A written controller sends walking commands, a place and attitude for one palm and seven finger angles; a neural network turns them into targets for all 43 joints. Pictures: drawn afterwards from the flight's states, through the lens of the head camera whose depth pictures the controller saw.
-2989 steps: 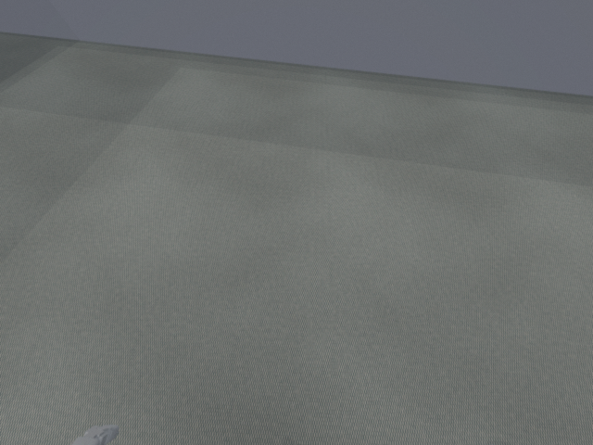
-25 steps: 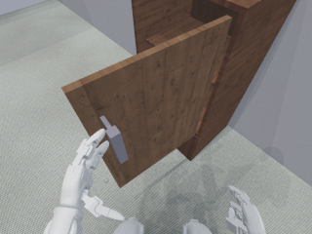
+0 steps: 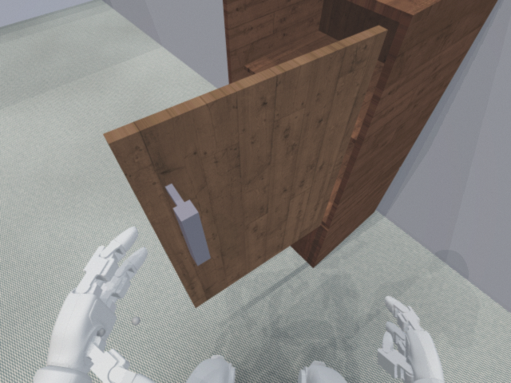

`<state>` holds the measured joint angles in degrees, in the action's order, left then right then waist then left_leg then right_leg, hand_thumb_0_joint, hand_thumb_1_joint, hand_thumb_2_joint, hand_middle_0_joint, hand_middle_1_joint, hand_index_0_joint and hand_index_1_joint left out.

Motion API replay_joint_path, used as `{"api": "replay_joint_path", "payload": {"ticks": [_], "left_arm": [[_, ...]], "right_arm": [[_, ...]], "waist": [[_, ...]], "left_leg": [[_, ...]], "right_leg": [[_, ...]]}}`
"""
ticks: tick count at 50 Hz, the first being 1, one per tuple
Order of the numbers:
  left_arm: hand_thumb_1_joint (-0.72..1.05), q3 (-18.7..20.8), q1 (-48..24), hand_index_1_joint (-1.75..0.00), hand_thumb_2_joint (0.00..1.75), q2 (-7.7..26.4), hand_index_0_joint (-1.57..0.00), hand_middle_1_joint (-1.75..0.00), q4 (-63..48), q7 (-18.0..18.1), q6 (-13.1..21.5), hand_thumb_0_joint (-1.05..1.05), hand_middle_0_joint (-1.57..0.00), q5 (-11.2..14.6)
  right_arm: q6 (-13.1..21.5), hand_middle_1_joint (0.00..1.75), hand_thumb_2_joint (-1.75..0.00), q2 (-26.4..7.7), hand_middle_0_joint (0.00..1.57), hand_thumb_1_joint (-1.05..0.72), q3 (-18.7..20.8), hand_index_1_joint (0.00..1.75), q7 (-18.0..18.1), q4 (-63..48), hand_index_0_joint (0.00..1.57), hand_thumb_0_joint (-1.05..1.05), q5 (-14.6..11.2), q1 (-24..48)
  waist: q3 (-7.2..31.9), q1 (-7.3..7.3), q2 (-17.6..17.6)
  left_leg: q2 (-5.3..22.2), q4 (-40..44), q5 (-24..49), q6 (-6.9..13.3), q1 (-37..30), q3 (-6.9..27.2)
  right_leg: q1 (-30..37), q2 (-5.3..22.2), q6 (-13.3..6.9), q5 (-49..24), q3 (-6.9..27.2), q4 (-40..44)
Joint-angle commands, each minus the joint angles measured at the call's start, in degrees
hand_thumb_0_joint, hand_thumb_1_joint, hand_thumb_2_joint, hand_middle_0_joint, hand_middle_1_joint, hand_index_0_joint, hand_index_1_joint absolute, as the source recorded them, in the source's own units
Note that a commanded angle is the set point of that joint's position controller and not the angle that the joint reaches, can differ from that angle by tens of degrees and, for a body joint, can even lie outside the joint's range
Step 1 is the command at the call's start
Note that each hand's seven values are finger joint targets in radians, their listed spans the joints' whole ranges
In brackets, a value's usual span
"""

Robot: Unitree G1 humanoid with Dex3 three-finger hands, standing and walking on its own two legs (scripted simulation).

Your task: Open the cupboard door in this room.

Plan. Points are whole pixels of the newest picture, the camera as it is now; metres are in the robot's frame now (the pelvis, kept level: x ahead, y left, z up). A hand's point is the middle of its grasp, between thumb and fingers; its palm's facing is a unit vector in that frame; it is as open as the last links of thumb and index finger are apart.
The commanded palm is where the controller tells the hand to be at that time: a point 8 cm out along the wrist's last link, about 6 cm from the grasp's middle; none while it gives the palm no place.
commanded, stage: draw the hand back to the body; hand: left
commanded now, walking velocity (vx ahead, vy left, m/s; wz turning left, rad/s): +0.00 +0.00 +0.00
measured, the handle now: (187, 225) +0.33 +0.13 +0.07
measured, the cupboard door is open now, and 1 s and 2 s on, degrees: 84 84 84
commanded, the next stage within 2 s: step back with the hand held close in 1.58 s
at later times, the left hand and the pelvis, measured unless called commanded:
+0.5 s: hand (84, 307) +0.19 +0.20 +0.14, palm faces +0.00 -1.00 -0.09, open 16.2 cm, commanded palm +0.15 +0.26 +0.15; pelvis +0.00 +0.01 +0.03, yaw +0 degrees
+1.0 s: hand out of the picture +0.21 +0.26 +0.21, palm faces +0.36 -0.84 -0.41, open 11.5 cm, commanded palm +0.17 +0.30 +0.23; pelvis +0.03 +0.02 +0.08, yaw -1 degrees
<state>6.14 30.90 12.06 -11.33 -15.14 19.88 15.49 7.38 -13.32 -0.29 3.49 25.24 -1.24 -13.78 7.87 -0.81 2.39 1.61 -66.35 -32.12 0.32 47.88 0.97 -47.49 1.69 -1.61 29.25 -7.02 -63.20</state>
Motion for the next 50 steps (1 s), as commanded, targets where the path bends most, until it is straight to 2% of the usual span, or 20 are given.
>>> {"api": "replay_joint_path", "payload": {"ticks": [1, 4, 6, 7, 8, 10, 11, 12, 20, 25, 26, 27, 28, 30, 31, 33, 38, 43, 47, 50], "left_arm": [[-0.50, 5.30, -1.16, -0.30, 0.30, 7.82, -0.15, -0.30, -13.69, 1.04, 3.54, 0.00, -0.15, 0.67], [-0.50, 5.65, -1.59, -0.30, 0.30, 8.42, -0.15, -0.30, -17.65, 2.05, 2.35, 0.00, -0.15, 0.70], [-0.50, 6.56, -1.24, -0.30, 0.30, 8.84, -0.15, -0.30, -17.19, 2.71, 0.98, 0.00, -0.15, 0.75], [-0.50, 5.38, -0.62, -0.30, 0.30, 7.34, -0.15, -0.30, -16.68, 2.61, 0.32, 0.00, -0.15, 0.90], [-0.50, 5.35, -0.05, -0.30, 0.30, 7.25, -0.15, -0.30, -16.78, 2.53, -0.37, 0.00, -0.15, 1.26], [-0.50, 6.02, 0.07, -0.30, 0.30, 7.85, -0.15, -0.30, -16.42, 2.22, -1.74, 0.00, -0.15, 1.61], [-0.50, 7.13, 0.65, -0.30, 0.30, 8.62, -0.15, -0.30, -15.12, 2.15, -2.42, 0.00, -0.15, 1.66], [-0.50, 6.24, 0.96, -0.30, 0.30, 7.58, -0.15, -0.30, -14.65, 1.81, -2.96, 0.00, -0.15, 1.76], [-0.50, 9.18, 0.06, -0.30, 0.30, 9.72, -0.15, -0.30, -19.77, 1.29, -4.33, 0.00, -0.15, 2.87], [-0.32, 11.24, 0.09, -0.30, 0.37, 10.85, -0.16, -0.30, -20.43, 0.46, -6.21, 0.00, -0.16, 3.64], [-0.29, 14.43, 0.15, -0.30, 0.39, 20.77, -0.16, -0.30, -22.93, 10.04, -8.98, 0.00, -0.16, -6.40], [-0.26, 9.84, 2.15, -0.30, 0.40, 13.54, -0.16, -0.30, -24.62, 13.90, -10.97, 0.00, -0.16, -7.41], [-0.22, 7.49, 2.82, -0.30, 0.42, 11.41, -0.16, -0.30, -23.69, 16.68, -12.45, 0.00, -0.16, -9.25], [-0.15, 7.62, 1.74, -0.30, 0.45, 12.39, -0.16, -0.30, -25.07, 20.21, -13.88, 0.00, -0.16, -11.41], [-0.12, 7.96, 1.27, -0.30, 0.47, 12.98, -0.16, -0.30, -24.43, 21.35, -14.38, 0.00, -0.16, -11.93], [-0.05, 8.94, -0.04, -0.30, 0.50, 13.76, -0.17, -0.30, -23.84, 22.76, -14.71, 0.00, -0.17, -12.76], [0.13, 10.25, -1.81, -0.30, 0.57, 14.30, -0.17, -0.30, -23.85, 24.17, -14.49, 0.00, -0.17, -13.84], [0.31, 11.90, -2.09, -0.30, 0.64, 14.56, -0.18, -0.30, -24.25, 24.00, -14.08, 0.00, -0.18, -13.88], [0.44, 13.80, -2.83, -0.30, 0.70, 15.18, -0.18, -0.30, -23.90, 23.63, -13.81, 0.00, -0.18, -13.63], [0.55, 15.84, -3.76, -0.30, 0.75, 16.14, -0.19, -0.30, -24.71, 23.44, -13.51, 0.00, -0.19, -13.51]], "right_arm": [[3.05, 0.30, -0.90, -6.46, 0.20, -0.90, 2.75, 0.30, 0.47, -9.24, 0.20, 0.00, 0.07, 2.34], [2.89, 0.30, -0.90, -6.09, 0.20, -0.90, 2.18, 0.30, 0.69, -10.07, 0.20, 0.00, -0.44, 2.23], [2.72, 0.30, -0.90, -6.14, 0.20, -0.90, 2.10, 0.30, 1.01, -9.79, 0.20, 0.00, -0.71, 2.19], [2.75, 0.30, -0.90, -5.95, 0.20, -0.90, 1.90, 0.30, 1.02, -9.88, 0.20, 0.00, -0.85, 2.08], [2.82, 0.30, -0.90, -6.02, 0.20, -0.90, 1.78, 0.30, 1.01, -9.80, 0.20, 0.00, -0.99, 2.22], [2.99, 0.30, -0.90, -6.13, 0.20, -0.90, 1.54, 0.30, 1.08, -9.69, 0.20, 0.00, -1.04, 2.32], [3.00, 0.30, -0.90, -6.17, 0.20, -0.90, 1.63, 0.30, 1.20, -9.43, 0.20, 0.00, -1.14, 2.73], [3.10, 0.30, -0.90, -6.17, 0.20, -0.90, 1.29, 0.30, 1.14, -9.52, 0.20, 0.00, -1.21, 2.89], [5.61, 0.30, -0.90, -6.24, 0.20, -0.90, 0.81, 0.30, 1.17, -8.81, 0.20, 0.00, -1.42, 2.72], [6.88, 0.30, -0.90, -6.55, 0.20, -0.90, 0.60, 0.30, 1.17, -7.55, 0.20, 0.00, -1.63, 3.36], [5.88, 0.30, -0.90, -6.17, 0.20, -0.90, 1.16, 0.30, 2.78, -7.10, 0.20, 0.00, -0.70, 3.14], [5.68, 0.30, -0.90, -5.10, 0.20, -0.90, 0.37, 0.30, 3.21, -7.55, 0.20, 0.00, -0.17, 3.99], [5.16, 0.30, -0.90, -4.80, 0.20, -0.90, 0.07, 0.30, 3.26, -6.35, 0.20, 0.00, -0.23, 3.22], [4.37, 0.30, -0.90, -5.24, 0.20, -0.90, -0.11, 0.30, 3.41, -5.60, 0.20, 0.00, -0.04, 3.74], [4.29, 0.30, -0.90, -5.48, 0.20, -0.90, -0.06, 0.30, 3.60, -5.08, 0.20, 0.00, 0.18, 4.46], [4.12, 0.30, -0.90, -5.54, 0.20, -0.90, -0.12, 0.30, 3.85, -4.18, 0.20, 0.00, 0.39, 4.87], [4.75, 0.30, -0.90, -5.64, 0.20, -0.90, -0.49, 0.30, 3.65, -2.01, 0.20, 0.00, 0.79, 6.29], [5.04, 0.30, -0.90, -5.86, 0.20, -0.90, -0.23, 0.30, 2.70, -0.39, 0.20, 0.00, 1.07, 7.33], [4.65, 0.30, -0.90, -5.96, 0.20, -0.90, 0.06, 0.30, 2.10, 0.41, 0.20, 0.00, 1.32, 7.99], [4.04, 0.30, -0.90, -5.92, 0.20, -0.90, 0.34, 0.30, 1.66, 0.80, 0.20, 0.00, 1.39, 8.30]], "waist": [[10.92, -0.06, -1.18], [11.17, -0.34, 2.27], [10.46, -0.06, 0.62], [9.31, 0.23, -0.03], [8.78, 0.15, 0.92], [7.67, 0.26, 0.24], [6.52, 0.24, -1.53], [4.77, 0.23, -0.58], [4.96, -0.67, 1.21], [3.16, -1.02, 1.25], [5.23, -3.69, -0.13], [0.91, -2.03, 1.14], [-1.46, -1.55, 2.33], [-1.83, -1.50, 1.89], [-2.27, -1.55, -0.54], [-3.12, -1.40, -1.51], [-3.85, -2.08, 1.94], [-3.84, -2.65, 1.44], [-4.71, -2.95, 0.27], [-3.87, -3.22, 1.16]], "left_leg": [[-2.55, 9.50, 14.18, 0.23, -2.86, 0.83], [-2.66, 12.04, 13.84, 0.26, -6.20, 0.63], [-2.38, 13.24, 14.00, 0.35, -7.21, 1.05], [-2.40, 13.95, 13.93, 0.34, -7.72, 1.00], [-2.37, 14.64, 13.82, 0.28, -8.28, 1.10], [-2.30, 15.80, 13.04, 0.23, -8.73, 1.24], [-2.16, 16.09, 12.71, 0.30, -8.37, 1.32], [-2.17, 16.85, 12.14, 0.27, -8.62, 1.26], [-1.87, 20.82, 15.83, 0.00, -14.84, 1.54], [-1.76, 22.88, 16.73, -0.06, -16.93, 1.58], [-1.06, 25.59, 15.66, 0.40, -17.84, 0.24], [-1.43, 26.97, 14.24, 0.35, -18.61, -0.34], [-1.19, 27.79, 14.03, 0.46, -19.82, -0.44], [-0.64, 29.83, 14.88, 0.62, -22.67, 0.21], [-0.61, 30.63, 15.39, 0.87, -23.42, 0.06], [-0.50, 32.52, 16.09, 1.02, -26.06, -0.38], [-0.34, 37.82, 21.01, 0.81, -31.60, -0.24], [0.43, 41.47, 29.63, 0.27, -35.88, -0.03], [0.76, 43.55, 33.08, 0.05, -38.05, -0.36], [0.85, 44.23, 35.85, -0.11, -39.90, -0.73]], "right_leg": [[11.72, -2.39, -0.18, -10.47, 5.74, 10.49], [13.23, -2.43, -0.21, -10.00, 5.26, 12.06], [13.98, -2.80, -0.12, -10.07, 4.69, 13.11], [14.10, -2.75, 0.12, -10.43, 4.28, 13.70], [14.35, -2.79, 0.12, -10.48, 4.10, 14.22], [15.03, -2.75, 0.24, -9.57, 3.98, 15.43], [15.72, -2.76, 0.20, -8.72, 4.25, 16.34], [15.45, -2.69, 0.24, -8.05, 4.16, 17.01], [19.14, -2.99, 0.18, -13.10, 2.64, 18.70], [21.04, -2.95, 0.30, -14.48, 2.42, 20.85], [24.58, -1.40, -0.58, -12.79, 6.20, 24.69], [23.79, -0.93, -0.19, -11.54, 6.04, 26.74], [24.10, -0.71, -0.04, -11.12, 5.33, 27.55], [25.31, -0.89, 0.03, -11.36, 4.40, 28.71], [26.85, -0.93, 0.05, -11.96, 4.49, 30.17], [28.60, -0.71, 0.39, -12.73, 4.54, 32.07], [34.21, -0.64, 0.22, -17.09, 4.10, 34.78], [39.21, -0.76, 0.29, -22.40, 3.84, 37.11], [41.94, -1.02, 0.28, -25.19, 3.90, 39.08], [43.47, -1.10, 0.35, -27.24, 4.19, 39.97]]}}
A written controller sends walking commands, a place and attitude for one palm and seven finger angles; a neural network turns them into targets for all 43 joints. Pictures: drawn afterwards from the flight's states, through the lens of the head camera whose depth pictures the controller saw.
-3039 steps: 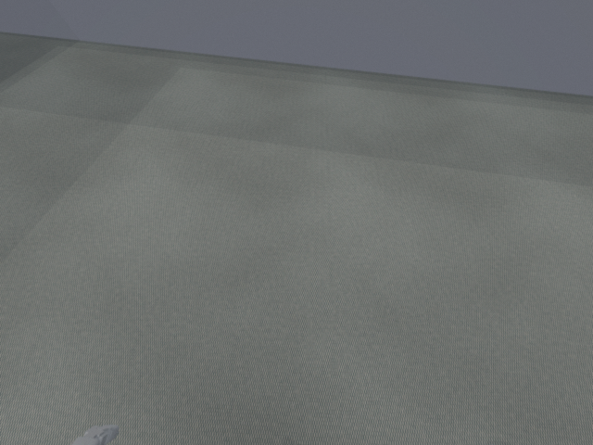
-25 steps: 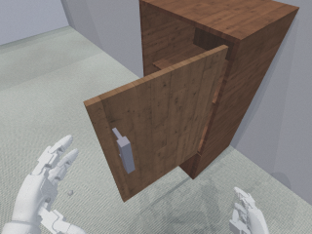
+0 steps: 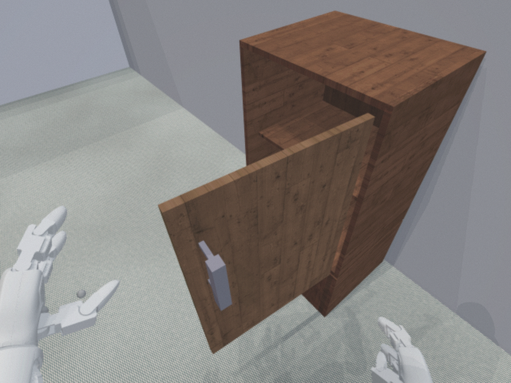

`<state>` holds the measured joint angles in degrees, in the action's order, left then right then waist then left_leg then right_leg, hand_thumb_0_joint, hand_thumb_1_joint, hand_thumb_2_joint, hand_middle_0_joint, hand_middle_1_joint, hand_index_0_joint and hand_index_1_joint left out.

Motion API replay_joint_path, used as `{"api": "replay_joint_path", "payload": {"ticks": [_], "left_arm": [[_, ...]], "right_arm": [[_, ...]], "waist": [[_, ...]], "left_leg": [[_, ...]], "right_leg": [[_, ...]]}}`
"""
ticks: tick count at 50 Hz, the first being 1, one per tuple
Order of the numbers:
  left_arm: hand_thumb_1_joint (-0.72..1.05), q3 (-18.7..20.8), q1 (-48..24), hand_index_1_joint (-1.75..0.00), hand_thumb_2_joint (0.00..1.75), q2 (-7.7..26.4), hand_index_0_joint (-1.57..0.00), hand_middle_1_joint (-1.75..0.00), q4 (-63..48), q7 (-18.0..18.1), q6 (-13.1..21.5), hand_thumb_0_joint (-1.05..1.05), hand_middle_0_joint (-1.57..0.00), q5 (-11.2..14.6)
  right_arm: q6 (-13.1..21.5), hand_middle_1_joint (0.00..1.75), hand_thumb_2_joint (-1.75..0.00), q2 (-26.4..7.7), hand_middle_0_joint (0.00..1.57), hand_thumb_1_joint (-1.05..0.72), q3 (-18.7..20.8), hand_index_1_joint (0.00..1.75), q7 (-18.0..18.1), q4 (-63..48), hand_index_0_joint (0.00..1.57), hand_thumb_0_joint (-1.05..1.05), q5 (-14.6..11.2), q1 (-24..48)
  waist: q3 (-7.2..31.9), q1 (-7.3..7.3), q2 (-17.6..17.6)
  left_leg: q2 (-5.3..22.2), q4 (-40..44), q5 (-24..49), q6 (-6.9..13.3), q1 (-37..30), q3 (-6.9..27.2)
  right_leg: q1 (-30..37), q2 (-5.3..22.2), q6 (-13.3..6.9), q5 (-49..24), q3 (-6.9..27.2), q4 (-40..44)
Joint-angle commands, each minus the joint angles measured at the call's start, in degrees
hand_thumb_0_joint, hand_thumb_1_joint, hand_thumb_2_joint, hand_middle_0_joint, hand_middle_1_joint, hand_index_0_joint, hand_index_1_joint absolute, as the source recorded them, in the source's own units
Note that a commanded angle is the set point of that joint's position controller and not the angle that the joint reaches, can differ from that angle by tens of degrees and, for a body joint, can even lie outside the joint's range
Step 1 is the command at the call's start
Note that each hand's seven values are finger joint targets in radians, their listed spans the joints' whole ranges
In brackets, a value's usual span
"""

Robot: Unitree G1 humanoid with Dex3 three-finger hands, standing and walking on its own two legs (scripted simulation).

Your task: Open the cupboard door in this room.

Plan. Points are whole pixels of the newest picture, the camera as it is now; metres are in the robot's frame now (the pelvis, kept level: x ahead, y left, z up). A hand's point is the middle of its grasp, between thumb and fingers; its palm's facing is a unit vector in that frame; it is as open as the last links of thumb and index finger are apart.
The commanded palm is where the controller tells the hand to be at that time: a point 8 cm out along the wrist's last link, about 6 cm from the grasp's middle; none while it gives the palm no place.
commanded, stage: draw the hand back to the body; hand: left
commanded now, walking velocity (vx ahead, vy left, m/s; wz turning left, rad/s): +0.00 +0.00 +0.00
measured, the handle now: (213, 275) +0.30 +0.12 -0.01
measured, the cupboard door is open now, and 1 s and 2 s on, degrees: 84 84 84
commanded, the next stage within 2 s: step back with the hand held close in 0.58 s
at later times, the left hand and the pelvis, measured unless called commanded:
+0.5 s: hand (73, 277) +0.19 +0.24 +0.16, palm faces +0.43 -0.80 -0.41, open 7.5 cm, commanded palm +0.14 +0.28 +0.17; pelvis +0.00 -0.02 +0.01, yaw -1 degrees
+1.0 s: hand (72, 285) +0.18 +0.24 +0.16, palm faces +0.32 -0.80 -0.51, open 7.4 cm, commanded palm +0.12 +0.28 +0.18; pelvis -0.04 -0.01 +0.01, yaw -3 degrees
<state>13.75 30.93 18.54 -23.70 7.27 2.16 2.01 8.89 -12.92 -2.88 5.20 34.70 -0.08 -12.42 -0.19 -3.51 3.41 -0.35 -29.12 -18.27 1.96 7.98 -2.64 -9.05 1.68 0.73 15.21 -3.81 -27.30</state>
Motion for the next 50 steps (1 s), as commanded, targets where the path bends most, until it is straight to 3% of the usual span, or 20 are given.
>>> {"api": "replay_joint_path", "payload": {"ticks": [1, 3, 10, 13, 15, 20, 21, 22, 31, 34, 35, 36, 37, 38, 39, 42, 46, 50], "left_arm": [[0.58, 8.68, -4.49, -0.30, 0.76, 10.11, -0.19, -0.30, -12.14, 0.98, 4.22, 0.00, -0.19, -0.10], [0.65, 9.38, -5.78, -0.30, 0.80, 10.14, -0.19, -0.30, -12.24, 0.92, 4.42, 0.00, -0.19, 0.13], [0.90, 13.10, -9.79, -0.30, 0.90, 12.26, -0.20, -0.30, -13.27, 0.89, 5.29, 0.00, -0.20, 0.65], [0.90, 10.76, -7.36, -0.30, 0.90, 9.22, -0.20, -0.30, -8.42, 0.14, 4.68, 0.00, -0.20, 1.12], [0.90, 10.73, -8.41, -0.30, 0.90, 9.62, -0.20, -0.30, -10.00, -0.06, 5.07, 0.00, -0.20, 0.98], [0.90, 12.65, -8.21, -0.30, 0.90, 11.91, -0.20, -0.30, -11.85, 0.42, 5.88, 0.00, -0.20, 0.85], [0.90, 12.90, -8.36, -0.30, 0.90, 12.37, -0.20, -0.30, -11.91, 0.46, 5.76, 0.00, -0.20, 0.73], [0.90, 12.79, -8.51, -0.30, 0.90, 12.12, -0.20, -0.30, -11.65, 0.46, 5.78, 0.00, -0.20, 0.91], [0.90, 11.57, -9.54, -0.30, 0.90, 11.00, -0.20, -0.30, -10.25, 0.28, 6.46, 0.00, -0.20, 0.77], [0.90, 12.21, -8.73, -0.30, 0.90, 11.46, -0.20, -0.30, -9.91, 0.28, 6.84, 0.00, -0.20, 0.91], [0.90, 12.35, -14.68, -0.30, 0.90, 12.80, -0.20, -0.30, -13.95, 0.41, 7.48, 0.00, -0.20, 0.77], [0.90, 21.73, -24.92, -0.30, 0.90, 22.07, -0.20, -0.30, -15.36, 1.38, 10.67, 0.00, -0.20, -0.10], [0.90, 17.59, -13.96, -0.30, 0.90, 15.57, -0.20, -0.30, -7.88, 0.60, 10.47, 0.00, -0.20, 0.26], [0.90, 15.69, -7.21, -0.30, 0.90, 12.97, -0.20, -0.30, -5.37, -0.07, 9.98, 0.00, -0.20, 0.32], [0.90, 14.00, -5.77, -0.30, 0.90, 11.72, -0.20, -0.30, -6.85, -0.45, 9.97, 0.00, -0.20, 0.34], [0.90, 14.11, -2.82, -0.30, 0.90, 12.17, -0.20, -0.30, -9.63, -0.17, 10.30, 0.00, -0.20, 0.25], [0.90, 17.62, -1.26, -0.30, 0.90, 15.71, -0.20, -0.30, -11.97, 0.79, 10.25, 0.00, -0.20, 0.36], [0.90, 17.98, -0.15, -0.30, 0.90, 15.94, -0.20, -0.30, -13.92, 1.32, 10.53, 0.00, -0.20, 0.37]], "right_arm": [[2.42, 0.30, -0.90, -6.51, 0.20, -0.90, 2.94, 0.30, -0.17, -8.45, 0.20, 0.00, 0.20, 7.27], [2.09, 0.30, -0.90, -6.39, 0.20, -0.90, 3.06, 0.30, -0.31, -8.31, 0.20, 0.00, 0.27, 7.24], [1.54, 0.30, -0.90, -6.34, 0.20, -0.90, 3.49, 0.30, -0.57, -7.57, 0.20, 0.00, 0.36, 7.98], [0.72, 0.30, -0.90, -6.41, 0.20, -0.90, 3.74, 0.30, -0.73, -7.33, 0.20, 0.00, 0.22, 8.23], [0.52, 0.30, -0.90, -6.66, 0.20, -0.90, 3.93, 0.30, -0.87, -7.42, 0.20, 0.00, 0.24, 8.39], [1.04, 0.30, -0.90, -6.21, 0.20, -0.90, 3.97, 0.30, -0.65, -7.28, 0.20, 0.00, 0.47, 8.82], [1.07, 0.30, -0.90, -6.29, 0.20, -0.90, 3.99, 0.30, -0.55, -7.16, 0.20, 0.00, 0.45, 9.02], [1.13, 0.30, -0.90, -6.08, 0.20, -0.90, 3.89, 0.30, -0.51, -7.09, 0.20, 0.00, 0.51, 8.95], [1.88, 0.30, -0.90, -6.03, 0.20, -0.90, 4.14, 0.30, -0.34, -6.21, 0.20, 0.00, 0.30, 9.37], [2.03, 0.30, -0.90, -5.95, 0.20, -0.90, 4.35, 0.30, -0.37, -6.06, 0.20, 0.00, 0.41, 9.34], [2.33, 0.30, -0.90, -6.08, 0.20, -0.90, 4.25, 0.30, -0.37, -6.12, 0.20, 0.00, 0.35, 9.95], [1.21, 0.30, -0.90, -5.80, 0.20, -0.90, 2.87, 0.30, -0.25, -8.64, 0.20, 0.00, -0.45, 9.03], [0.32, 0.30, -0.90, -5.79, 0.20, -0.90, 3.81, 0.30, 0.07, -6.92, 0.20, 0.00, 0.02, 8.42], [-0.61, 0.30, -0.90, -6.32, 0.20, -0.90, 4.24, 0.30, -0.22, -7.47, 0.20, 0.00, 0.20, 8.10], [-1.33, 0.30, -0.90, -6.66, 0.20, -0.90, 4.47, 0.30, -0.44, -7.95, 0.20, 0.00, 0.23, 8.51], [-2.47, 0.30, -0.90, -7.30, 0.20, -0.90, 4.87, 0.30, -0.14, -8.83, 0.20, 0.00, 0.35, 8.36], [-3.90, 0.30, -0.90, -7.17, 0.20, -0.90, 5.50, 0.30, 0.41, -10.03, 0.20, 0.00, 0.12, 8.72], [-4.64, 0.30, -0.90, -6.74, 0.20, -0.90, 5.74, 0.30, 0.62, -11.33, 0.20, 0.00, -0.31, 8.47]], "waist": [[3.60, -0.63, 1.84], [3.11, -0.44, 0.66], [3.81, -0.71, 1.41], [0.60, -0.42, -2.02], [1.96, -0.45, -0.05], [4.19, -0.97, -0.11], [3.76, -0.98, 1.27], [3.07, -0.89, -0.11], [0.57, -0.58, 1.12], [1.46, -0.77, -1.42], [2.87, -0.40, -0.01], [-4.51, 2.08, 2.05], [-2.68, 2.32, -4.78], [-0.15, 2.29, -6.38], [1.40, 2.51, -4.94], [6.04, 2.53, -0.77], [8.45, 2.32, -2.75], [8.43, 2.46, -3.17]], "left_leg": [[2.82, 7.42, 22.01, -1.94, -0.02, 2.96], [2.92, 7.97, 22.07, -1.97, -0.82, 2.81], [2.68, 8.64, 22.24, -1.67, -2.73, 2.20], [2.76, 9.22, 18.86, -1.17, -2.03, 1.61], [2.60, 9.22, 18.57, -1.05, -2.60, 1.40], [2.05, 8.91, 18.49, -0.84, -3.27, 1.28], [2.02, 8.86, 18.45, -0.94, -3.03, 1.10], [1.98, 8.94, 18.11, -0.89, -2.89, 1.12], [1.82, 9.73, 14.51, -0.80, -3.23, 0.89], [1.85, 9.67, 14.09, -0.51, -3.76, 0.60], [1.64, 9.56, 13.72, -0.47, -4.25, 0.84], [1.98, 9.03, 7.39, -0.30, 1.38, 2.06], [2.39, 7.19, 7.58, -0.07, 1.20, 2.63], [2.32, 6.23, 9.39, 0.08, -0.62, 1.73], [2.42, 5.94, 10.22, 0.02, -0.88, 1.29], [3.44, 7.26, 15.28, -0.38, -0.04, 1.44], [4.07, 7.38, 18.03, -0.46, 2.17, 2.05], [4.56, 7.12, 16.98, -0.25, 4.77, 2.36]], "right_leg": [[5.47, -1.15, -2.22, -12.94, 1.19, 4.55], [5.56, -1.25, -2.07, -13.34, 1.16, 5.07], [6.73, -1.30, -2.04, -14.67, 1.64, 6.43], [5.53, -1.35, -1.81, -13.45, 1.72, 7.65], [6.00, -1.30, -1.81, -13.37, 2.05, 7.79], [7.23, -1.19, -1.99, -14.57, 2.50, 7.87], [7.45, -1.10, -2.12, -14.69, 2.62, 8.02], [7.04, -1.12, -1.96, -14.68, 2.56, 8.22], [5.22, -1.19, -1.91, -10.72, 2.77, 10.04], [5.24, -1.24, -1.61, -10.59, 3.09, 10.33], [5.43, -1.13, -1.65, -10.29, 3.43, 10.37], [-0.95, 1.27, -2.18, -10.70, 9.19, 13.07], [-2.14, 2.53, -2.15, -11.68, 9.18, 13.53], [-2.17, 2.94, -2.09, -13.55, 9.21, 13.40], [-2.22, 3.24, -1.94, -14.53, 9.10, 12.91], [0.78, 2.96, -1.75, -19.83, 7.36, 8.85], [2.21, 2.53, -1.29, -22.03, 6.49, 6.20], [1.78, 2.21, -1.03, -22.02, 7.01, 4.15]]}}
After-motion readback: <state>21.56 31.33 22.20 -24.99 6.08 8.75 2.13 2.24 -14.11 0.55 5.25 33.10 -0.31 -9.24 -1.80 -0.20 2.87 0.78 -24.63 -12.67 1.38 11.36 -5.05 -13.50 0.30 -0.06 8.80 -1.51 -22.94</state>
